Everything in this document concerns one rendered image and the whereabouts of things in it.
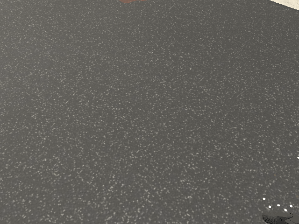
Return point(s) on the robot right hand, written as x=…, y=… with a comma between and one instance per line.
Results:
x=280, y=218

